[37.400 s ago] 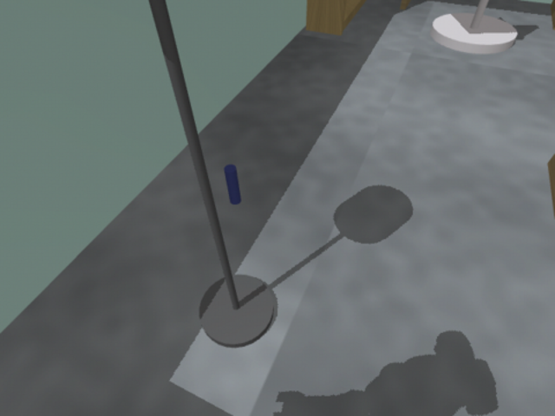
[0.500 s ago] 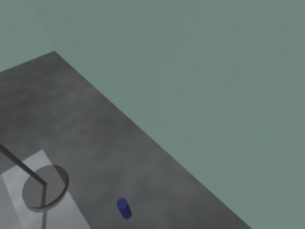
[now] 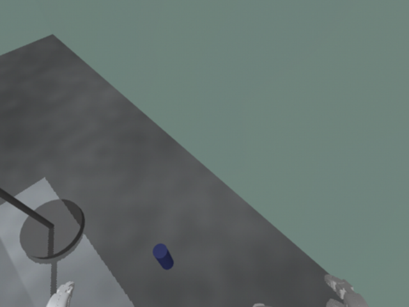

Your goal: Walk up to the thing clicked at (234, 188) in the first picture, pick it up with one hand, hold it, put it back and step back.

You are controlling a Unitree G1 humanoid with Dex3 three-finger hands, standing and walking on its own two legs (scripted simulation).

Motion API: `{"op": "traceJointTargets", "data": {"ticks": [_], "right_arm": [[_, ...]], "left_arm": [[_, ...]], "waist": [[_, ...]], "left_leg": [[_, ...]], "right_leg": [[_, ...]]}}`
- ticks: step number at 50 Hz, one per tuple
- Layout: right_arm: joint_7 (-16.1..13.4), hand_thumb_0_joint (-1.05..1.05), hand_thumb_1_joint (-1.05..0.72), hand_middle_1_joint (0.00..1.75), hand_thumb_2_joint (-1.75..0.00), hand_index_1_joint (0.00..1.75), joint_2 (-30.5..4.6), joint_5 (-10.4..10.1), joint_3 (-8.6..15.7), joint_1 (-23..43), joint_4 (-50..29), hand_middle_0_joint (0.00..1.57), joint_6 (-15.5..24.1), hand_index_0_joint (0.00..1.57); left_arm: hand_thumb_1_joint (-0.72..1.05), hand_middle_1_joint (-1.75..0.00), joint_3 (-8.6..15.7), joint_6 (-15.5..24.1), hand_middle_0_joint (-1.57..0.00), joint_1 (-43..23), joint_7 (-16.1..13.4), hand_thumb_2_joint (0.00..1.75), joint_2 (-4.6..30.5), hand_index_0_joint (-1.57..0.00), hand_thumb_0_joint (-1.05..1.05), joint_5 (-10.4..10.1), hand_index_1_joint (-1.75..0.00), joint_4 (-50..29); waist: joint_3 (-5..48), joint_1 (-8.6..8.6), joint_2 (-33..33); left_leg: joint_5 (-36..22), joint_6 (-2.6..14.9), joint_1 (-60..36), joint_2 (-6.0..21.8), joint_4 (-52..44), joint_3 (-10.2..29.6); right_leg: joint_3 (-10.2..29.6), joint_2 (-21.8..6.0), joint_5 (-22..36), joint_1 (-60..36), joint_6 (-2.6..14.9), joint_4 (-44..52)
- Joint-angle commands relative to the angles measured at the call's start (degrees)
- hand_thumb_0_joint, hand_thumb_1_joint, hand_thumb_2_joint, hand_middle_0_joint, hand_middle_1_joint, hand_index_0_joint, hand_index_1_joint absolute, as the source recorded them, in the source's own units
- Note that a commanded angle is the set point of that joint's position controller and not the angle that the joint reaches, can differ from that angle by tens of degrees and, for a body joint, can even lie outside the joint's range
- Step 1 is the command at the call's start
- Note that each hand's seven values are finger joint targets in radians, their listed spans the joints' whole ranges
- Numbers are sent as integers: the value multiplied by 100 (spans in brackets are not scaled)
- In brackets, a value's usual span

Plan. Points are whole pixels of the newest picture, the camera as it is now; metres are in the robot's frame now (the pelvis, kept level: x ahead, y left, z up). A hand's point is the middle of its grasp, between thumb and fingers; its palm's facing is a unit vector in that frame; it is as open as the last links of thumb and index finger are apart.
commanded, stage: go down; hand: left
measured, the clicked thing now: (164, 257) +0.37 +0.19 -0.64
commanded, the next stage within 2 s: none
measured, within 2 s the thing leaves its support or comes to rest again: neither
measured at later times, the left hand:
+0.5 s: hand out of the picture +0.14 +0.27 -0.16, palm faces +0.06 -0.95 -0.32, open 17.3 cm
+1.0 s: hand (90, 287) +0.22 +0.31 -0.24, palm faces +0.07 -0.97 -0.21, open 17.4 cm
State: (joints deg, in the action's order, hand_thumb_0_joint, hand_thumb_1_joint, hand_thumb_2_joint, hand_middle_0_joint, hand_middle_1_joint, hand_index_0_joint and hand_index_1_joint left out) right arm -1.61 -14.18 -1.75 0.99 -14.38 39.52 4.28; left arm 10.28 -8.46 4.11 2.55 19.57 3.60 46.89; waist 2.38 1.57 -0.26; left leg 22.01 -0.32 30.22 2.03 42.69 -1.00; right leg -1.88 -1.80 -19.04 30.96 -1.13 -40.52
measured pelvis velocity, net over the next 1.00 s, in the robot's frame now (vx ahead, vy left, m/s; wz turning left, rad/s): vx -0.04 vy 0.00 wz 0.01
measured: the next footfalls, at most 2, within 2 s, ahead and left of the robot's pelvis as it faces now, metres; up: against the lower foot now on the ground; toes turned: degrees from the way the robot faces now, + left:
none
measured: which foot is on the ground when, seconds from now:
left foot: down 0.00-1.00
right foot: down 0.00-1.00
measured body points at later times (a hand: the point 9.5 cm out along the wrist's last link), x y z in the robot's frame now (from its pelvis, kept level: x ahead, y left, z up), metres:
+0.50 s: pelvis +0.00 +0.01 -0.05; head +0.08 +0.03 +0.40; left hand +0.14 +0.32 -0.14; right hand +0.18 -0.24 -0.12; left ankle -0.01 +0.12 -0.71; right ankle +0.01 -0.13 -0.71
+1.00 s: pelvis -0.04 +0.00 -0.15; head +0.10 +0.04 +0.27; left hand +0.21 +0.36 -0.22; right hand +0.14 -0.27 -0.23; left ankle -0.01 +0.12 -0.71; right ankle +0.01 -0.13 -0.71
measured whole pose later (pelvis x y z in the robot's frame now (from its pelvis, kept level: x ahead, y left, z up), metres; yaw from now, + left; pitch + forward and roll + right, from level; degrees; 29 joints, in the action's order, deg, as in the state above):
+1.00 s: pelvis -0.04 +0.00 -0.15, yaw +0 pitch +27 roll -3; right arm -4.0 -16.8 -0.2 0.1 -10.0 33.2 13.6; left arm 23.5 6.0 -2.0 18.8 28.2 -4.4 35.1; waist 10.0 2.5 1.1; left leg 37.5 -0.5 79.0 1.8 89.4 2.7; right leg -3.3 -2.8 -34.3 78.5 -0.9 -86.0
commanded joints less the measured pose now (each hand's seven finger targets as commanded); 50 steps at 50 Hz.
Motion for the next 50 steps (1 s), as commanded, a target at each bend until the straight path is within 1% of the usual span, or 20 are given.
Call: {"op": "traceJointTargets", "data": {"ticks": [1, 3, 7, 16, 22, 26, 27, 28, 30, 32, 34, 37, 38, 40, 41, 43, 44, 45, 46, 50], "right_arm": [[-117, 0, -84, 30, -88, 30, -933, 24, 392, 32, -843, 20, 394, 20], [-144, 0, -82, 30, -88, 30, -930, 27, 398, 55, -941, 20, 460, 20], [-250, 0, -83, 30, -88, 30, -883, 41, 375, 40, -1060, 20, 514, 20], [-353, 0, -83, 30, -88, 30, -871, 73, 330, 118, -1358, 20, 641, 20], [-396, 0, -85, 30, -89, 30, -807, 100, 298, 147, -1556, 20, 727, 20], [-426, 0, -86, 30, -89, 30, -775, 107, 304, 136, -1645, 20, 758, 20], [-435, 0, -86, 30, -89, 30, -773, 104, 299, 147, -1659, 20, 758, 20], [-430, 0, -87, 30, -89, 30, -784, 109, 303, 167, -1667, 20, 778, 20], [-442, 0, -88, 30, -90, 30, -736, 114, 298, 137, -1695, 20, 797, 20], [-442, 0, -88, 30, -90, 30, -758, 115, 304, 156, -1699, 20, 816, 20], [-448, 0, -89, 30, -90, 30, -792, 131, 300, 151, -1657, 20, 860, 20], [-442, 0, -90, 30, -90, 30, -847, 150, 288, 241, -1532, 20, 996, 20], [-423, 0, -90, 30, -90, 30, -852, 153, 287, 256, -1501, 20, 1046, 20], [-391, 0, -92, 30, -91, 30, -902, 149, 314, 202, -1474, 20, 1140, 20], [-374, 0, -92, 30, -91, 30, -948, 143, 332, 193, -1458, 20, 1181, 20], [-349, 0, -90, 30, -90, 30, -1057, 149, 360, 140, -1362, 20, 1241, 20], [-343, 0, -91, 30, -90, 30, -1093, 153, 351, 123, -1324, 20, 1244, 20], [-337, 0, -89, 30, -90, 30, -1131, 151, 348, 111, -1272, 20, 1234, 20], [-334, 0, -89, 30, -90, 30, -1193, 145, 344, 118, -1242, 20, 1205, 20], [-297, 0, -88, 30, -90, 30, -1281, 125, 285, 120, -1122, 20, 1046, 20]], "left_arm": [[-50, -8, 332, 106, -8, -1, -12, 6, 993, -7, 0, -106, -8, -1367], [-53, -8, 426, 90, -8, 131, -5, 6, 1139, -7, 0, -102, -9, -1828], [-55, -9, 530, -102, -9, 576, -22, 6, 1218, -8, 0, -46, -9, -2421], [-58, -8, 447, -692, -9, 1373, 85, 5, 983, -9, 0, -177, -8, -3177], [-57, -8, 543, -772, -8, 1503, 115, 7, 1013, -8, 0, -243, -8, -3542], [-55, -8, 736, -730, -8, 1583, 137, 8, 1161, -7, 0, -279, -9, -3879], [-54, -7, 708, -729, -8, 1664, 136, 8, 1059, -6, 0, -290, -8, -3693], [-53, -7, 778, -690, -7, 1556, 151, 8, 1185, -6, 0, -295, -8, -3821], [-52, -6, 844, -644, -7, 1793, 167, 8, 1116, -6, 0, -318, -7, -3806], [-51, -6, 875, -559, -7, 1779, 219, 8, 1156, -6, 0, -352, -7, -3850], [-53, -6, 974, -418, -7, 1304, 250, 7, 1316, -6, 0, -358, -7, -3761], [-53, -7, 1197, 58, -7, 252, 409, 8, 1564, -6, 0, -434, -8, -3118], [-54, -6, 1227, 264, -7, 62, 513, 7, 1515, -6, 0, -500, -7, -2791], [-56, -7, 1450, 733, -7, -136, 791, 6, 1715, -6, 0, -672, -7, -2596], [-60, -7, 1442, 974, -7, -276, 965, 5, 1718, -7, 0, -745, -7, -2466], [-61, -10, 1600, 1390, -8, -568, 1285, 5, 2001, -8, 0, -862, -10, -2450], [-61, -9, 1534, 1547, -8, -722, 1423, 4, 1998, -8, 0, -863, -9, -2347], [-61, -9, 1715, 1696, -8, -774, 1527, 4, 2138, -8, 0, -915, -9, -2256], [-61, -9, 1907, 1807, -7, -881, 1588, 5, 2417, -7, 0, -922, -10, -2176], [-61, -9, 2245, 2059, -8, -1088, 1753, 7, 2677, -7, 0, -958, -10, -1557]], "waist": [[1267, 11, -155], [1470, -38, -398], [1679, -17, -462], [1539, 30, -549], [1679, 90, -461], [1848, 19, -560], [1705, 74, -394], [1704, 54, -420], [1762, -4, -461], [1877, 30, -458], [1766, 117, -498], [1324, 279, -366], [1251, 273, -274], [1657, 201, -365], [1894, 228, -392], [2433, 97, -676], [2593, 135, -806], [2800, 46, -836], [2968, -32, -926], [3203, -200, -889]], "left_leg": [[-1277, 7, -164, -119, -107, 102], [-1500, -30, -123, -103, 91, 150], [-1733, -7, -20, -119, 402, 145], [-1999, -34, 334, -20, 747, 362], [-1606, 2, 787, -64, 1060, 351], [-1518, 9, 933, -100, 1238, 321], [-1302, 34, 1086, -120, 1277, 309], [-1211, 37, 1184, -108, 1313, 339], [-1105, 46, 1238, -139, 1391, 279], [-1168, 37, 1287, -123, 1464, 324], [-1055, 41, 1477, -109, 1598, 334], [-165, 101, 2296, -104, 2057, 327], [146, 109, 2581, -114, 2185, 325], [340, 134, 2821, -153, 2509, 273], [373, 132, 2893, -155, 2639, 297], [336, 99, 2940, -155, 2883, 360], [326, 67, 2980, -136, 2952, 441], [285, 51, 3000, -133, 3048, 471], [217, 27, 3026, -119, 3143, 507], [175, 25, 3363, -118, 3436, 559]], "right_leg": [[-127, 215, 811, -193, 208, -92], [-138, 207, 945, -65, 217, -349], [-71, 155, 1171, 3, 206, -557], [-218, 214, 982, 546, 213, -1018], [-205, 195, 860, 733, 215, -1257], [-179, 185, 865, 811, 219, -1398], [-183, 196, 747, 883, 196, -1376], [-188, 195, 660, 970, 205, -1443], [-154, 185, 600, 986, 207, -1469], [-167, 191, 627, 1041, 217, -1595], [-149, 183, 540, 1276, 221, -1713], [-102, 157, -154, 2158, 196, -2087], [-84, 151, -426, 2409, 198, -2231], [4, 107, -588, 2649, 205, -2529], [7, 126, -616, 2818, 212, -2720], [61, 86, -587, 3104, 221, -3122], [66, 60, -599, 3308, 243, -3307], [43, 57, -566, 3440, 249, -3461], [41, 48, -559, 3574, 258, -3603], [-39, 76, -572, 3960, 297, -3979]]}}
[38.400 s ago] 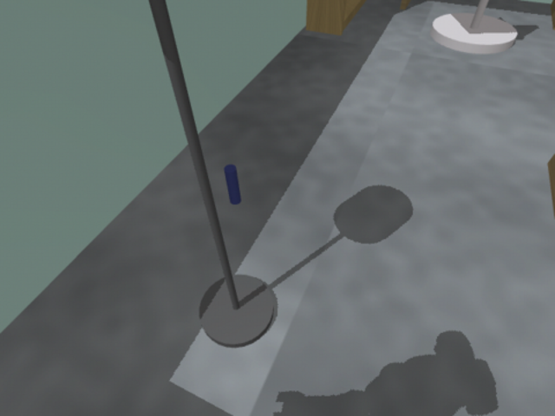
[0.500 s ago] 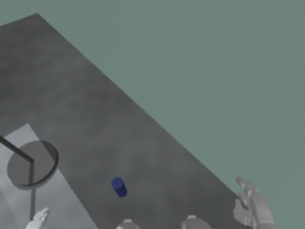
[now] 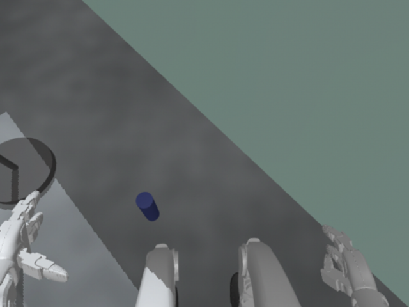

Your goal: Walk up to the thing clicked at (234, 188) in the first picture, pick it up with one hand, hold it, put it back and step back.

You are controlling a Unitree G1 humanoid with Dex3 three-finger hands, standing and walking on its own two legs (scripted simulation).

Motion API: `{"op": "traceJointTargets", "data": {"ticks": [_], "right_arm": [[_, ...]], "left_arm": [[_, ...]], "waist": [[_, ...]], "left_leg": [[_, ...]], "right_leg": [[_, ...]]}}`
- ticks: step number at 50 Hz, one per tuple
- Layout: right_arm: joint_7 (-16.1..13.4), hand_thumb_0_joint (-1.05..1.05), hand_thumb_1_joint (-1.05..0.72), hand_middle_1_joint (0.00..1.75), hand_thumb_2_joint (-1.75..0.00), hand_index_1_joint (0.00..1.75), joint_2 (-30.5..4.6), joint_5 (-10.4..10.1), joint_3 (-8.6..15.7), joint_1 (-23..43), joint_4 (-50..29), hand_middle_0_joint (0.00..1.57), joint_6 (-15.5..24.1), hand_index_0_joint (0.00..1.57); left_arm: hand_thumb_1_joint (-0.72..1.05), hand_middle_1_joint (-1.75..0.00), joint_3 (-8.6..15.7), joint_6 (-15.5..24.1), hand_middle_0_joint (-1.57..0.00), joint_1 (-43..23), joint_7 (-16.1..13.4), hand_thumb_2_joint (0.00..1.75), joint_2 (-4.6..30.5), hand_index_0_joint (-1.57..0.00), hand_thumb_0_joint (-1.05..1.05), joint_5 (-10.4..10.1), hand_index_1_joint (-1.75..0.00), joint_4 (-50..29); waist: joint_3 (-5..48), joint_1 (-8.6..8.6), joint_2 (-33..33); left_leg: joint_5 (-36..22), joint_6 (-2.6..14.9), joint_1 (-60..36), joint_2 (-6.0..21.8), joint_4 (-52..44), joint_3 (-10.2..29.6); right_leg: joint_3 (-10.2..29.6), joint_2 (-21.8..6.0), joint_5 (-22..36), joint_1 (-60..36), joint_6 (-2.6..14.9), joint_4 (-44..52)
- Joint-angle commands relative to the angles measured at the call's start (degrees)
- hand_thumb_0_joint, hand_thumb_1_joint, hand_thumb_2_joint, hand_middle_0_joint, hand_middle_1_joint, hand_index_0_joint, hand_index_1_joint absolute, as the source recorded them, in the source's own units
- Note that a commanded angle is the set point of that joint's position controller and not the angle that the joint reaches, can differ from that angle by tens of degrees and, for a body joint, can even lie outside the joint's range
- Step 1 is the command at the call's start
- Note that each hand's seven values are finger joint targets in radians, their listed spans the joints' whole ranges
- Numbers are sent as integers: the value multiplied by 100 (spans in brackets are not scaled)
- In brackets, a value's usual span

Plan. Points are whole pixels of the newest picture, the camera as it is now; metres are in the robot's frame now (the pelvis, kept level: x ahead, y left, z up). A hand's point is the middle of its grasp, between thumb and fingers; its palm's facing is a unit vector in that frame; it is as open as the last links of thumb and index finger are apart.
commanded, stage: go down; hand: left
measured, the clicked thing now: (148, 207) +0.42 +0.19 -0.49
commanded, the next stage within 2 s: approach in 1.54 s
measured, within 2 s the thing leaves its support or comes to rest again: neither
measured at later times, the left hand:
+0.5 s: hand (52, 216) +0.32 +0.35 -0.15, palm faces +0.06 -0.99 -0.14, open 17.5 cm
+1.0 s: hand (54, 209) +0.35 +0.36 -0.18, palm faces +0.06 -0.99 -0.10, open 17.6 cm
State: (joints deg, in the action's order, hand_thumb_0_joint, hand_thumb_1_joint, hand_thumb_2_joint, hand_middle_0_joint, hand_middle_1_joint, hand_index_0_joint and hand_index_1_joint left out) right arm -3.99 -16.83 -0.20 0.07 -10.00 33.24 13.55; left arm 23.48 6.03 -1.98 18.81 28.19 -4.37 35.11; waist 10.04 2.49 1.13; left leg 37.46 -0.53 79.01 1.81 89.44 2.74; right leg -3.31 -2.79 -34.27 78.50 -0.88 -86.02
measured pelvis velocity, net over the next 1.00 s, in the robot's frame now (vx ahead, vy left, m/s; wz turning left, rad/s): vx -0.04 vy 0.00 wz -0.05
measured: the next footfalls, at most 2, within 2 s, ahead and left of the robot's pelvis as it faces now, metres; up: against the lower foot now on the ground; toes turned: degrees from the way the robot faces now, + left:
none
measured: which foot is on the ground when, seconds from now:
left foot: down 0.00-1.00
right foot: down 0.00-1.00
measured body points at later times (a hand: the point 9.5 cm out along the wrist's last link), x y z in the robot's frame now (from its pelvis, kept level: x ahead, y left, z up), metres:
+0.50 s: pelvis -0.04 +0.00 -0.10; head +0.15 +0.04 +0.31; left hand +0.31 +0.40 -0.14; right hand +0.12 -0.27 -0.20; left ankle +0.03 +0.12 -0.56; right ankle +0.05 -0.13 -0.56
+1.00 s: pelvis -0.04 +0.00 -0.16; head +0.16 +0.05 +0.24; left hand +0.34 +0.41 -0.17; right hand +0.10 -0.28 -0.26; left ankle +0.03 +0.12 -0.56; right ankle +0.05 -0.13 -0.56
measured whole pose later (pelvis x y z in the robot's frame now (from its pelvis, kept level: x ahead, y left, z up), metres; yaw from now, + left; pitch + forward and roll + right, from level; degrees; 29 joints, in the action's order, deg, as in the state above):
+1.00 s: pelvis -0.04 +0.00 -0.16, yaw -3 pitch +34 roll -6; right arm -1.9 -19.6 0.9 -4.9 -6.8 38.2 11.2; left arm 40.4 19.7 -28.8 38.6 44.1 -9.1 57.8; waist 7.8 4.7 0.7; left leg 40.9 -0.4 112.9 1.2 120.0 5.4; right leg -3.8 -3.0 -36.7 111.6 -0.8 -114.9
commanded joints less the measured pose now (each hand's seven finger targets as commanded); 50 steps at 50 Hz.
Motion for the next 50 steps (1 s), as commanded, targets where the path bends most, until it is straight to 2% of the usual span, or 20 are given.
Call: {"op": "traceJointTargets", "data": {"ticks": [1, 2, 3, 4, 5, 6, 7, 10, 11, 16, 19, 22, 23, 24, 26, 30, 37, 47, 48, 50], "right_arm": [[-40, 0, -88, 30, -89, 30, -1042, -38, 363, -272, -514, 20, 93, 20], [-24, 0, -88, 30, -90, 30, -1058, -48, 360, -291, -482, 20, 62, 20], [-8, 0, -88, 30, -90, 30, -1074, -40, 390, -319, -412, 20, 21, 20], [3, 0, -89, 30, -90, 30, -1101, -42, 399, -335, -394, 20, -8, 20], [23, 0, -88, 30, -90, 30, -1072, -50, 357, -277, -416, 20, -20, 20], [33, 0, -88, 30, -90, 30, -1066, -54, 367, -306, -392, 20, -27, 20], [44, 0, -89, 30, -90, 30, -1076, -39, 359, -268, -348, 20, -27, 20], [51, 0, -89, 30, -90, 30, -1152, -26, 373, -316, -240, 20, 9, 20], [44, 0, -89, 30, -90, 30, -1142, 0, 338, -350, -133, 20, 30, 20], [19, 0, -89, 30, -90, 30, -1186, 51, 259, -365, -11, 20, 55, 20], [35, 0, -89, 30, -90, 30, -1236, 64, 211, -369, -19, 20, 20, 20], [56, 0, -89, 30, -90, 30, -1319, 39, 168, -293, -21, 20, -16, 20], [52, 0, -90, 30, -90, 30, -1338, 34, 171, -334, 3, 20, -26, 20], [61, 0, -90, 30, -90, 30, -1337, 30, 143, -368, 15, 20, -37, 20], [80, 0, -90, 30, -90, 30, -1355, 5, 120, -339, -10, 20, -58, 20], [90, 0, -91, 30, -90, 30, -1426, 14, 113, -334, 56, 20, -65, 20], [86, 0, -92, 30, -91, 30, -1460, 67, 99, -372, 128, 20, -53, 20], [92, 0, -92, 30, -91, 30, -1536, 88, -3, -408, 160, 20, -92, 20], [95, 0, -92, 30, -91, 30, -1527, 95, -3, -418, 183, 20, -103, 20], [98, 0, -91, 30, -91, 30, -1544, 96, 13, -437, 162, 20, -103, 20]], "left_arm": [[-61, -9, 959, 617, -7, -182, 166, 6, 1720, -7, 0, -196, -10, -18], [-61, -9, 1090, 656, -7, -258, 225, 7, 1825, -7, 0, -233, -10, -47], [-61, -8, 1092, 714, -7, -573, 302, 6, 1906, -7, 0, -254, -9, -248], [-61, -9, 1258, 735, -8, -521, 350, 7, 2074, -7, 0, -272, -10, -20], [-61, -9, 1143, 707, -7, -216, 432, 7, 1864, -7, 0, -303, -9, 628], [-61, -9, 1314, 864, -8, -867, 488, 6, 2150, -7, 0, -379, -9, -34], [-61, -8, 1324, 929, -7, -1001, 558, 6, 2168, -6, 0, -381, -8, 296], [-61, -7, 1376, 1259, -7, -1874, 790, 5, 2357, -6, 0, -476, -7, -20], [-60, -5, 1423, 1338, -7, -1903, 855, 4, 2429, -6, 0, -470, -6, 283], [-59, -6, 1494, 1641, -7, -2642, 1200, 5, 2716, -6, 0, -488, -6, 775], [-57, -6, 1670, 1667, -7, -2616, 1308, 5, 3033, -6, 0, -461, -6, 986], [-56, -5, 1707, 1607, -7, -2648, 1389, 4, 3162, -6, 0, -453, -6, 1169], [-57, -5, 1780, 1621, -7, -2829, 1412, 3, 3293, -6, 0, -465, -5, 925], [-57, -4, 1811, 1563, -7, -2520, 1410, 4, 3225, -5, 0, -482, -5, 1321], [-60, -5, 1909, 1606, -7, -2681, 1435, 3, 3391, -6, 0, -556, -5, 1053], [-57, -4, 1860, 1654, -6, -2938, 1558, 4, 3323, -5, 0, -590, -5, 936], [-61, -4, 1894, 1754, -6, -3334, 1773, 3, 3411, -5, 0, -674, -4, 1247], [-58, -5, 2225, 1730, -6, -3586, 1927, 5, 3996, -4, 0, -710, -5, 1140], [-57, -4, 2162, 1691, -6, -3507, 1951, 5, 3876, -4, 0, -702, -5, 1344], [-55, -5, 2208, 1705, -5, -3615, 1976, 6, 3954, -4, 0, -719, -5, 1199]], "waist": [[2381, -359, -985], [2575, -392, -1001], [2703, -352, -1038], [2777, -341, -810], [2555, -283, -487], [2810, -280, -575], [2725, -205, -478], [3042, -43, -703], [2970, -9, -768], [2888, 63, -885], [2980, -75, -928], [2880, -159, -1184], [3116, -168, -1349], [3026, -150, -1143], [3141, -195, -1116], [3101, -98, -1494], [3034, 67, -1190], [3366, -82, -1253], [3293, 6, -1279], [3311, 3, -1254]], "left_leg": [[-1387, 45, -1426, -93, -1229, 203], [-1576, 53, -1415, -100, -1127, 203], [-1752, 60, -1388, -112, -994, 211], [-1901, 100, -1240, -137, -848, 168], [-1829, 145, -813, -165, -734, 85], [-1807, 166, -685, -176, -567, 31], [-1679, 182, -517, -169, -486, 29], [-1630, 194, -604, -134, -225, 66], [-1770, 192, -522, -127, -58, 52], [-894, 184, -62, -121, 144, 75], [-542, 171, 189, -122, 164, 71], [-199, 144, 178, -78, 73, 196], [-348, 131, 54, -77, 153, 186], [-496, 135, 219, -92, 233, 178], [-692, 143, 318, -101, 369, 160], [-1137, 83, -54, -48, 481, 348], [-695, 160, 591, -97, 934, 208], [-844, 163, 794, -129, 1257, 116], [-913, 156, 866, -133, 1300, 102], [-829, 165, 947, -134, 1350, 91]], "right_leg": [[87, 186, 992, -773, 278, 494], [78, 182, 1134, -750, 292, 389], [70, 182, 1246, -700, 300, 299], [73, 180, 1351, -827, 290, 304], [109, 181, 1328, -941, 273, 308], [164, 177, 1346, -957, 268, 230], [178, 177, 1259, -848, 256, 175], [164, 188, 1206, -421, 276, -82], [158, 189, 1298, -225, 273, -200], [203, 186, 595, 273, 280, -350], [219, 184, 296, 268, 271, -410], [55, 222, 130, 720, 296, -723], [35, 215, 263, 707, 298, -805], [11, 219, 344, 671, 298, -853], [-7, 220, 463, 735, 317, -986], [-90, 201, 687, 1330, 357, -1337], [-42, 189, 460, 1384, 318, -1442], [-80, 185, 544, 1369, 311, -1768], [-84, 181, 594, 1390, 307, -1805], [-79, 182, 535, 1421, 306, -1836]]}}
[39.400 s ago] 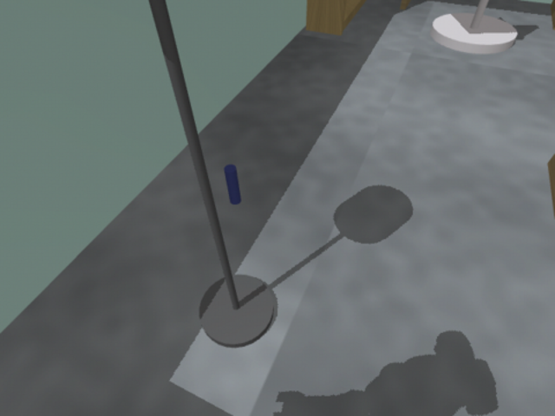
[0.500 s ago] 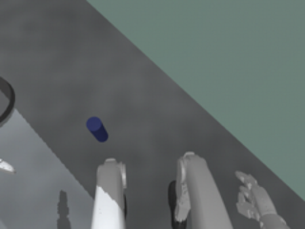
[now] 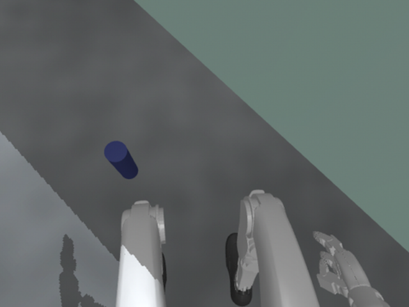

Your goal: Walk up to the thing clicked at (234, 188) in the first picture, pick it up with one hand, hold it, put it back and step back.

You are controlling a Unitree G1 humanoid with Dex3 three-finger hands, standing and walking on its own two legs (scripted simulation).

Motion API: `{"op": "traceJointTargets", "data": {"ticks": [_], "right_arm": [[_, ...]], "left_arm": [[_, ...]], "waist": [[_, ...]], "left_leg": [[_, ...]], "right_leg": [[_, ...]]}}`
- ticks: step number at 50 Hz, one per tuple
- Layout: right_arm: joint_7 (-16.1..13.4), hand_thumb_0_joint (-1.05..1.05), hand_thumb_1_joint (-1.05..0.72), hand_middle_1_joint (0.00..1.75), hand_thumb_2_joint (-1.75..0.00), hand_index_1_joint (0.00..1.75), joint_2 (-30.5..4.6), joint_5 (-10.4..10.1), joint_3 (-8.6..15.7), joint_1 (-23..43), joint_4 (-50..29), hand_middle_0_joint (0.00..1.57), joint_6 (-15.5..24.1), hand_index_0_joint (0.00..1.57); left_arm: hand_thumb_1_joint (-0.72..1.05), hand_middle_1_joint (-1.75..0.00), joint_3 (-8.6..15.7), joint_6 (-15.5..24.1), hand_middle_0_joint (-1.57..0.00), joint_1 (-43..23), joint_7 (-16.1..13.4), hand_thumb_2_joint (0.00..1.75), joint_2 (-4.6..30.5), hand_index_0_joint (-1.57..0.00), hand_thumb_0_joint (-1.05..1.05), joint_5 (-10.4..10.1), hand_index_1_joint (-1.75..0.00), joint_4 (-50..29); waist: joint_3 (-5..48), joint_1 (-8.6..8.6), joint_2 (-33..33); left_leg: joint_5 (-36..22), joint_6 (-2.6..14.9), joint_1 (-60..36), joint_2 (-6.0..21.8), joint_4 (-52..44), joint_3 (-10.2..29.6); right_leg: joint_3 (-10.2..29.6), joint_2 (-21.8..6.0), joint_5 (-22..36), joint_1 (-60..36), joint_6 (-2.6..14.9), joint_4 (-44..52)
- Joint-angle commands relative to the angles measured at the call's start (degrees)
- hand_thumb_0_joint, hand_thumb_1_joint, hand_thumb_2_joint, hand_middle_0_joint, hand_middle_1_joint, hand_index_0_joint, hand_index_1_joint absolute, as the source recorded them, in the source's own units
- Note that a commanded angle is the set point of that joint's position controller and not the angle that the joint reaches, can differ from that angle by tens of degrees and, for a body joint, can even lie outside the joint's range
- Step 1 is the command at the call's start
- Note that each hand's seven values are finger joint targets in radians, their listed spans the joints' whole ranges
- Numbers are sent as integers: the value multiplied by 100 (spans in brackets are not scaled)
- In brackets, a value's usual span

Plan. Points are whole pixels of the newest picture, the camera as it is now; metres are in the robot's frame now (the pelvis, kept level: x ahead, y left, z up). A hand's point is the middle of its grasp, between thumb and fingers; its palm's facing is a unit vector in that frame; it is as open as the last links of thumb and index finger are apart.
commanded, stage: go down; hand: left
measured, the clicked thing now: (123, 162) +0.45 +0.21 -0.33
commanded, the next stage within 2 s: approach in 0.54 s
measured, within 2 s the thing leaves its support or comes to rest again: neither
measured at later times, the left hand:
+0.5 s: hand out of the picture +0.38 +0.39 -0.03, palm faces +0.09 -0.99 -0.09, open 17.6 cm
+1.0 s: hand (26, 161) +0.40 +0.36 -0.13, palm faces +0.08 -1.00 +0.03, open 17.5 cm
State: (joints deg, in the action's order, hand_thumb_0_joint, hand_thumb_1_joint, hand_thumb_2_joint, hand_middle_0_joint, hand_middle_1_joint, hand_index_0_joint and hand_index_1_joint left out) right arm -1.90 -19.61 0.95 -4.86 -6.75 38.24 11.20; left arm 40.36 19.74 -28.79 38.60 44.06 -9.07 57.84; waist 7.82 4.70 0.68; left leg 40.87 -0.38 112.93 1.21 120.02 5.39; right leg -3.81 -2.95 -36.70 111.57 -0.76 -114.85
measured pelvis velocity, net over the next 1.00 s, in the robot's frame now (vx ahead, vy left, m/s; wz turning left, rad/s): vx -0.01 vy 0.00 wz -0.05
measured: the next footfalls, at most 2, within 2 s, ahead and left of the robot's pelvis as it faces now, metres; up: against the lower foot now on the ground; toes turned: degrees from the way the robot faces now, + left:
none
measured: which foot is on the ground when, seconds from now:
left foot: down 0.00-1.00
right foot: down 0.00-1.00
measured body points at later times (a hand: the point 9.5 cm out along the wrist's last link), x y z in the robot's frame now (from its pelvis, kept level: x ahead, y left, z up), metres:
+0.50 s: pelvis -0.01 +0.00 -0.02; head +0.20 +0.07 +0.37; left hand +0.37 +0.44 -0.02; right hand +0.14 -0.27 -0.12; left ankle +0.07 +0.12 -0.40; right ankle +0.10 -0.13 -0.40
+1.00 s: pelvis -0.01 +0.00 -0.08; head +0.21 +0.09 +0.30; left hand +0.39 +0.41 -0.13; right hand +0.13 -0.28 -0.16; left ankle +0.07 +0.12 -0.40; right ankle +0.10 -0.13 -0.40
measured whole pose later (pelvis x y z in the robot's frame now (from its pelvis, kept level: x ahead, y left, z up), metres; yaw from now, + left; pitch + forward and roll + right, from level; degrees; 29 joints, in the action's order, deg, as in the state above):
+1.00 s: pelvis -0.01 +0.00 -0.08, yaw -3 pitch +30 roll -8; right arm 1.1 -22.1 4.2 -10.1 -4.4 37.5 12.1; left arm 41.6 34.5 -38.1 42.5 47.6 -14.8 70.8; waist 1.1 8.6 4.6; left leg 41.2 0.1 124.5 0.8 135.3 7.8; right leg -4.9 -2.4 -35.9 121.9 -1.5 -127.8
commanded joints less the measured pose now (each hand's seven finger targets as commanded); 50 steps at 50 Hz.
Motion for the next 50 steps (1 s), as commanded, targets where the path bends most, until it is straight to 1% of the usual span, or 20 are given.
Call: {"op": "traceJointTargets", "data": {"ticks": [1, 3, 5, 7, 8, 15, 18, 23, 25, 28, 30, 31, 32, 34, 37, 40, 45, 46, 48, 50], "right_arm": [[-111, 0, -91, 30, -91, 30, -1276, -22, 491, -730, -311, 20, 122, 20], [-105, 0, -92, 30, -91, 30, -1284, -19, 484, -743, -325, 20, 120, 20], [-109, 0, -92, 30, -91, 30, -1290, -22, 500, -760, -320, 20, 114, 20], [-99, 0, -91, 30, -91, 30, -1289, -13, 494, -782, -308, 20, 122, 20], [-105, 0, -91, 30, -91, 30, -1293, -17, 494, -761, -310, 20, 118, 20], [-87, 0, -92, 30, -91, 30, -1320, 0, 467, -827, -309, 20, 101, 20], [-85, 0, -91, 30, -91, 30, -1321, 1, 447, -795, -308, 20, 106, 20], [-73, 0, -91, 30, -90, 30, -1370, -4, 449, -828, -294, 20, 89, 20], [-74, 0, -91, 30, -90, 30, -1387, -14, 464, -852, -292, 20, 79, 20], [-68, 0, -91, 30, -90, 30, -1404, -26, 455, -805, -315, 20, 75, 20], [-64, 0, -90, 30, -90, 30, -1414, -13, 429, -849, -285, 20, 71, 20], [-61, 0, -90, 30, -90, 30, -1425, -10, 432, -831, -297, 20, 69, 20], [-55, 0, -92, 30, -91, 30, -1407, -12, 412, -865, -297, 20, 73, 20], [-42, 0, -90, 30, -90, 30, -1380, 5, 368, -876, -272, 20, 61, 20], [0, 0, -90, 30, -90, 30, -1395, 34, 328, -853, -263, 20, 88, 20], [48, 0, -90, 30, -90, 30, -1408, 95, 243, -749, -256, 20, 160, 20], [141, 0, -90, 30, -90, 30, -1596, 231, 85, -607, -271, 20, 211, 20], [172, 0, -90, 30, -90, 30, -1577, 272, 27, -508, -336, 20, 221, 20], [213, 0, -90, 30, -90, 30, -1621, 351, -29, -450, -326, 20, 202, 20], [249, 0, -91, 30, -90, 30, -1701, 435, -116, -332, -332, 20, 167, 20]], "left_arm": [[-56, -5, 502, 330, -5, -969, 10, 5, 2370, -4, 0, -254, -5, -999], [-57, -5, 526, 332, -5, -1048, 27, 6, 2515, -4, 0, -229, -5, -1116], [-59, -5, 424, 314, -6, -1105, 68, 5, 2328, -5, 0, -228, -6, -1008], [-60, -5, 437, 310, -6, -1163, 84, 6, 2315, -4, 0, -259, -6, -967], [-58, -5, 395, 320, -6, -1329, 99, 5, 2363, -4, 0, -260, -6, -998], [-60, -6, 503, 314, -6, -1425, 113, 5, 2615, -5, 0, -242, -6, -966], [-59, -5, 493, 297, -6, -1400, 119, 6, 2618, -5, 0, -232, -6, -851], [-57, -6, 477, 292, -5, -1386, 132, 6, 2602, -5, 0, -201, -7, -859], [-56, -6, 475, 305, -6, -1585, 141, 7, 2628, -5, 0, -192, -7, -946], [-57, -6, 470, 323, -6, -1562, 154, 6, 2594, -5, 0, -216, -6, -825], [-56, -6, 487, 333, -5, -1538, 190, 7, 2567, -4, 0, -233, -7, -793], [-57, -6, 482, 357, -6, -1664, 197, 6, 2638, -5, 0, -250, -6, -893], [-58, -11, 548, 350, -8, -1631, 201, 12, 2683, -5, 0, -257, -13, -807], [-59, -6, 617, 384, -8, -1580, 219, 2, 2704, -6, 0, -281, -8, -589], [-60, -6, 523, 574, -8, -1659, 323, 2, 2440, -5, 0, -409, -8, -257], [-59, -7, 413, 901, -8, -1731, 422, 2, 2228, -5, 0, -549, -8, 146], [-54, -7, 216, 1564, -7, -1853, 477, 2, 1821, -5, 0, -756, -8, 616], [-53, -7, 214, 1749, -7, -2191, 453, 2, 1950, -6, 0, -781, -8, 301], [-56, -7, 304, 1982, -7, -1971, 374, 2, 2014, -6, 0, -763, -8, 536], [-55, -7, 444, 2224, -7, -1932, 274, 3, 2265, -5, 0, -722, -9, 526]], "waist": [[3417, -233, -1284], [3547, -259, -1357], [3381, -124, -1372], [3408, -138, -1238], [3288, -103, -1271], [3501, -153, -1219], [3308, -154, -1216], [3325, -169, -1499], [3301, -81, -1535], [3140, -60, -1531], [3217, -53, -1586], [3224, -43, -1555], [3223, -42, -1494], [3204, -18, -1275], [2862, 196, -953], [2653, 282, -677], [2550, 468, -973], [2624, 454, -962], [2672, 411, -1061], [2775, 374, -1233]], "left_leg": [[-1132, 147, -2403, -73, -1709, -152], [-1252, 138, -2441, -75, -1646, -166], [-1114, 133, -2426, -63, -1673, -87], [-1105, 154, -2337, -73, -1560, -155], [-875, 172, -2197, -78, -1562, -168], [-953, 185, -2116, -95, -1396, -226], [-799, 186, -2015, -82, -1431, -209], [-925, 135, -2313, -58, -1481, -87], [-848, 132, -2298, -58, -1483, -30], [-602, 138, -2232, -48, -1522, 35], [-921, 114, -2342, -58, -1433, 29], [-838, 136, -2253, -65, -1405, 4], [-904, 135, -2238, -65, -1384, 13], [-1040, 162, -2009, -88, -1210, -78], [-884, 220, -1456, -106, -940, -159], [-725, 251, -1069, -111, -623, -216], [-949, 129, -1311, -53, -290, -47], [-819, 136, -1209, -46, -200, -35], [-842, 118, -1166, -44, -32, -57], [-976, 86, -1241, -23, 92, -31]], "right_leg": [[-43, 195, 750, -1776, 302, 987], [-38, 195, 816, -1743, 318, 921], [-79, 188, 740, -1555, 314, 875], [-51, 193, 745, -1611, 300, 915], [-51, 193, 564, -1548, 296, 931], [-40, 201, 618, -1630, 290, 843], [-56, 204, 499, -1545, 286, 826], [-116, 192, 631, -1254, 316, 634], [-133, 181, 588, -1108, 313, 608], [-154, 179, 434, -921, 304, 562], [-161, 162, 648, -941, 315, 483], [-144, 160, 578, -951, 311, 509], [-147, 161, 619, -998, 309, 486], [-127, 170, 697, -1166, 289, 492], [-135, 200, 564, -1092, 269, 461], [-151, 240, 451, -1060, 240, 390], [-334, 268, 640, -604, 284, -81], [-354, 284, 520, -610, 274, -131], [-390, 297, 538, -693, 268, -257], [-446, 309, 630, -707, 275, -445]]}}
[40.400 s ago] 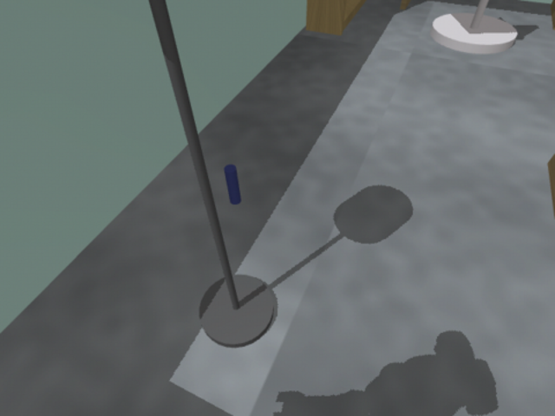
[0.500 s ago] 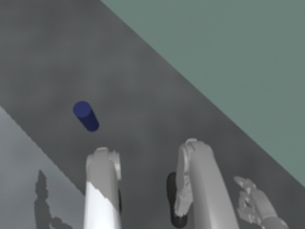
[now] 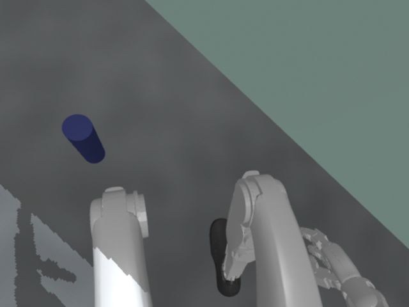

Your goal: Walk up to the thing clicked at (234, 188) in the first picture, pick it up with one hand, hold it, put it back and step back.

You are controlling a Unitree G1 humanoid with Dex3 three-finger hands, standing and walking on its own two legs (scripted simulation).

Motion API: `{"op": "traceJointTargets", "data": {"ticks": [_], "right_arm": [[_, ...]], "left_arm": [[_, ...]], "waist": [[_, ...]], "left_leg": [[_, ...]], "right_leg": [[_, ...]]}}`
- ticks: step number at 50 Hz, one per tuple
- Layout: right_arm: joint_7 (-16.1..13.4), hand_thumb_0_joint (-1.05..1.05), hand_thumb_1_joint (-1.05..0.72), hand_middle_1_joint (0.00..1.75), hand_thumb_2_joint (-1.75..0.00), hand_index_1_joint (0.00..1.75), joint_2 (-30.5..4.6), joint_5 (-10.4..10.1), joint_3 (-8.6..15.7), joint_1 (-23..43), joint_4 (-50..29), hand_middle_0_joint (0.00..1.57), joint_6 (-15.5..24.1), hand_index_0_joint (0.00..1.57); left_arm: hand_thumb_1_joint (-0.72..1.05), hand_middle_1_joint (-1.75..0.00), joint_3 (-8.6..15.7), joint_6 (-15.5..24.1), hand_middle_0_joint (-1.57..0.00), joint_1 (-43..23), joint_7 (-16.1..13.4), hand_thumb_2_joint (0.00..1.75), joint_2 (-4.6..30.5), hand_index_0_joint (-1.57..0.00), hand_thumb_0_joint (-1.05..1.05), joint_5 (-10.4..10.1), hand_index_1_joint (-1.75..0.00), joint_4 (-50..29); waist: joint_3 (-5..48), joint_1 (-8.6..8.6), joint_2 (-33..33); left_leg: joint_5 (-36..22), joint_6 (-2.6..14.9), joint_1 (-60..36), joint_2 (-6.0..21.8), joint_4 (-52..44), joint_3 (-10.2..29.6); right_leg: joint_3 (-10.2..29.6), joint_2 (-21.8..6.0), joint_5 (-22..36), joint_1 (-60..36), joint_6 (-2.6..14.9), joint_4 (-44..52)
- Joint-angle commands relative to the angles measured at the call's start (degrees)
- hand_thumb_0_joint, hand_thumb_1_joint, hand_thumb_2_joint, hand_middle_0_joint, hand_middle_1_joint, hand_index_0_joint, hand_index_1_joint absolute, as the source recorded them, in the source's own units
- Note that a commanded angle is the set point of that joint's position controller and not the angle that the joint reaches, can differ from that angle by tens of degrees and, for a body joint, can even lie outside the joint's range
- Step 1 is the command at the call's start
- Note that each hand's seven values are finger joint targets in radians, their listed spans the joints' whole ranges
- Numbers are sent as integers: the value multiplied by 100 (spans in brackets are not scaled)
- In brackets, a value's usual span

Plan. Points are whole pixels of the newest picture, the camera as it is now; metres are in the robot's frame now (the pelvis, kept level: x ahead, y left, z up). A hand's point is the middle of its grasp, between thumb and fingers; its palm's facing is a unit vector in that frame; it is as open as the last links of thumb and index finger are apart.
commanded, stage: approach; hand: left
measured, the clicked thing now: (87, 142) +0.45 +0.23 -0.25
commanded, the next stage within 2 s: close in in 0.20 s
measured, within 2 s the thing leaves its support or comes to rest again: neither
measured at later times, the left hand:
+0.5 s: hand (67, 158) +0.41 +0.26 -0.21, palm faces +0.02 -1.00 +0.08, open 17.6 cm
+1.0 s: hand (91, 154) +0.42 +0.21 -0.23, palm faces +0.06 -1.00 +0.05, open 17.6 cm
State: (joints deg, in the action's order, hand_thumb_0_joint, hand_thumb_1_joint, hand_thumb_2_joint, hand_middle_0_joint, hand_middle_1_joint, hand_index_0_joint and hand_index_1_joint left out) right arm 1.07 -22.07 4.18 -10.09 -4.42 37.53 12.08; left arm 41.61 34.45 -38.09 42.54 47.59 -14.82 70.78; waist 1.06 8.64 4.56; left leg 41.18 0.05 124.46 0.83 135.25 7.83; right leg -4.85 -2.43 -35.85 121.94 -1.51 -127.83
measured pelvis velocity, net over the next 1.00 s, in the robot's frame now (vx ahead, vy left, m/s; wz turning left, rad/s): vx -0.02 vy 0.02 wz -0.12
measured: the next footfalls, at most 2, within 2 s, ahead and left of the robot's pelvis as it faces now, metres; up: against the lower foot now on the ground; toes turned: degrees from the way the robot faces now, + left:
none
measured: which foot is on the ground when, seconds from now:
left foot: down 0.00-1.00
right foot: down 0.00-1.00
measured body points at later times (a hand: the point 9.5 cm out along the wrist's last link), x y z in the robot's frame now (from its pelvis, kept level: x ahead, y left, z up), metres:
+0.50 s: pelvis -0.01 +0.01 -0.06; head +0.22 +0.16 +0.29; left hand +0.40 +0.31 -0.21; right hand +0.15 -0.25 -0.11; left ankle +0.08 +0.12 -0.32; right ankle +0.12 -0.13 -0.32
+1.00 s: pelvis -0.02 +0.02 -0.07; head +0.22 +0.17 +0.28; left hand +0.41 +0.27 -0.23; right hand +0.12 -0.25 -0.10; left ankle +0.08 +0.12 -0.32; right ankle +0.12 -0.13 -0.32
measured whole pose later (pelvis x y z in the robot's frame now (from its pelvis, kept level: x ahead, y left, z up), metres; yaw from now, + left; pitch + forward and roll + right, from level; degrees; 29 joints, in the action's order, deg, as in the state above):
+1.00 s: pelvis -0.02 +0.02 -0.07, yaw -7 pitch +13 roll -17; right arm 8.4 -22.3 18.5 -27.0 7.9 33.0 2.4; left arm 26.2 62.7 -36.2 11.0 42.5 -6.2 82.7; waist -15.1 15.3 13.9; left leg 41.1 0.4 126.0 -0.1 152.0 19.0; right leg -12.9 0.5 -32.0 118.6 -3.9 -135.7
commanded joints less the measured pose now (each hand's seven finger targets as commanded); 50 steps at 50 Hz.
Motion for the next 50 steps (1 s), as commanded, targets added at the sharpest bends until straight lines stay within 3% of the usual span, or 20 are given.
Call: {"op": "traceJointTargets", "data": {"ticks": [1, 3, 7, 8, 9, 11, 12, 13, 14, 15, 19, 24, 27, 31, 34, 38, 40, 44, 47, 50], "right_arm": [[-29, 0, -91, 30, -90, 30, -1491, 167, 348, -502, -297, 20, 49, 20], [3, 0, -91, 30, -90, 30, -1559, 265, 263, -459, -200, 20, -52, 20], [39, 0, -91, 30, -91, 30, -1699, 464, 148, -197, -242, 20, -240, 20], [53, 0, -92, 30, -91, 30, -1710, 504, 106, -91, -298, 20, -271, 20], [52, 0, -92, 30, -91, 30, -1757, 550, 86, -22, -257, 20, -299, 20], [84, 0, -93, 30, -91, 30, -1744, 620, 1, 90, -253, 20, -320, 20], [101, 0, -93, 30, -91, 30, -1773, 638, -38, 94, -227, 20, -323, 20], [125, 0, -93, 30, -91, 30, -1756, 661, -119, 202, -285, 20, -320, 20], [140, 0, -93, 30, -91, 30, -1799, 690, -147, 251, -243, 20, -331, 20], [166, 0, -94, 30, -91, 30, -1781, 731, -239, 270, -221, 20, -346, 20], [253, 0, -95, 30, -91, 30, -1904, 899, -376, 420, -217, 20, -451, 20], [412, 0, -94, 30, -91, 30, -1938, 1054, -595, 714, -420, 20, -579, 20], [458, 0, -94, 30, -91, 30, -1987, 1135, -624, 840, -414, 20, -655, 20], [522, 0, -94, 30, -91, 30, -2051, 1219, -656, 918, -409, 20, -751, 20], [554, 0, -94, 30, -91, 30, -2033, 1296, -707, 946, -409, 20, -793, 20], [587, 0, -93, 30, -90, 30, -2048, 1332, -764, 916, -415, 20, -832, 20], [596, 0, -93, 30, -90, 30, -2036, 1333, -819, 914, -431, 20, -851, 20], [603, 0, -92, 30, -90, 30, -2030, 1375, -907, 1008, -473, 20, -945, 20], [611, 0, -92, 30, -90, 30, -2011, 1447, -1002, 1052, -525, 20, -1031, 20], [619, 0, -92, 30, -91, 30, -2013, 1513, -1033, 1146, -576, 20, -1098, 20]], "left_arm": [[-54, -7, 325, 862, -6, -1021, -171, 4, 1975, -4, 0, -109, -9, -840], [-53, -8, 296, 1007, -6, -680, -252, 6, 1883, -4, 0, -23, -9, -517], [-54, -8, 302, 1310, -6, -643, -392, 6, 2118, -4, 0, 138, -10, -868], [-55, -8, 152, 1416, -7, -873, -408, 5, 2011, -4, 0, 158, -10, -1160], [-56, -9, 168, 1491, -6, -836, -446, 5, 2006, -4, 0, 157, -10, -1169], [-56, -9, -156, 1625, -6, -923, -505, 5, 1486, -4, 0, 111, -10, -1172], [-57, -9, -217, 1692, -6, -1000, -561, 5, 1391, -5, 0, 81, -10, -1109], [-57, -9, -490, 1759, -6, -1031, -585, 4, 1020, -5, 0, 28, -10, -978], [-60, -10, -499, 1823, -7, -953, -656, 5, 997, -5, 0, 22, -10, -736], [-60, -10, -714, 1874, -7, -858, -711, 4, 781, -5, 0, 38, -10, -376], [-61, -9, -845, 2182, -7, -797, -1178, 0, 814, -7, 0, 187, -8, 103], [-61, -9, -598, 2598, -7, -650, -1876, 0, 968, -7, 0, 312, -9, 111], [-61, -9, -708, 2770, -7, -721, -2198, 1, 916, -7, 0, 517, -8, 17], [-61, -8, -1078, 2893, -6, -796, -2454, 1, 693, -7, 0, 751, -7, 28], [-60, -7, -1412, 2976, -7, -951, -2555, 0, 489, -7, 0, 705, -6, -43], [-61, -8, -1752, 3006, -7, -1011, -2713, 1, 88, -7, 0, 611, -7, 177], [-61, -10, -1769, 3033, -8, -1042, -2827, 2, 75, -9, 0, 597, -8, 294], [-61, -10, -1647, 3149, -7, -919, -3026, 5, 271, -8, 0, 684, -9, 458], [-59, -9, -1399, 3255, -6, -770, -3235, 8, 564, -6, 0, 764, -9, 544], [-53, -10, -1303, 3346, -7, -799, -3415, 9, 614, -7, 0, 877, -9, 436]], "waist": [[3448, -19, -1756], [3296, 12, -1918], [3285, 9, -2542], [3402, 107, -2629], [3338, 124, -2818], [3248, 375, -2790], [3171, 458, -2709], [3096, 569, -2595], [2933, 619, -2480], [2766, 717, -2264], [2328, 731, -1963], [2128, 591, -2005], [1945, 687, -2233], [1723, 879, -2462], [1729, 1076, -2232], [1731, 1197, -1869], [1655, 1208, -1768], [1558, 1075, -1878], [1526, 973, -2015], [1421, 1010, -2233]], "left_leg": [[-1085, 19, -2434, 24, -1385, -257], [-1215, -35, -2527, 50, -1353, -183], [-1194, -90, -2721, 116, -1242, -139], [-1218, -105, -2843, 133, -1179, -89], [-1207, -123, -2901, 148, -1153, -65], [-1273, -151, -2944, 157, -1037, 26], [-1249, -157, -2906, 156, -996, 81], [-1265, -166, -2896, 155, -908, 138], [-1216, -154, -2810, 158, -830, 169], [-1090, -133, -2631, 151, -741, 203], [-930, -104, -2157, 119, -531, 218], [-745, -134, -2016, 116, -566, 305], [-583, -171, -2085, 151, -648, 393], [-501, -233, -2177, 184, -725, 519], [-507, -162, -1964, 152, -563, 492], [-536, -143, -1973, 136, -478, 601], [-471, -121, -1870, 120, -465, 640], [-537, -169, -1942, 146, -533, 719], [-696, -176, -1900, 149, -483, 657], [-681, -220, -2011, 184, -597, 722]], "right_leg": [[-366, 259, 612, -1773, 358, 776], [-481, 268, 730, -1682, 368, 594], [-580, 305, 786, -1625, 372, 381], [-623, 310, 827, -1582, 367, 323], [-647, 312, 839, -1514, 367, 249], [-736, 320, 916, -1486, 354, 192], [-786, 329, 912, -1436, 348, 149], [-851, 342, 933, -1385, 334, 127], [-874, 344, 910, -1360, 321, 122], [-917, 362, 851, -1396, 304, 129], [-993, 380, 878, -1619, 262, 110], [-1141, 456, 739, -1799, 237, 57], [-1198, 460, 696, -1637, 244, -10], [-1276, 452, 755, -1513, 244, -92], [-1256, 474, 832, -1653, 218, 5], [-1305, 491, 922, -1687, 165, 54], [-1322, 494, 866, -1722, 152, 66], [-1343, 500, 879, -1704, 168, -11], [-1320, 541, 976, -1893, 188, -18], [-1359, 530, 969, -1798, 200, -72]]}}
